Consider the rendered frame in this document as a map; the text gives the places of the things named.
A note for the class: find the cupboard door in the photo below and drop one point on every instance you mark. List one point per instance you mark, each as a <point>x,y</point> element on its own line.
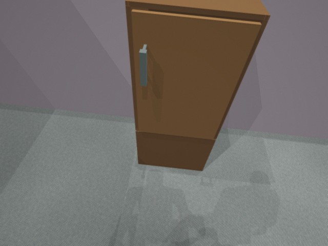
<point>193,66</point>

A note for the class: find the handle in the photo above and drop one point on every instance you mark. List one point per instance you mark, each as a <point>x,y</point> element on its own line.
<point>143,65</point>

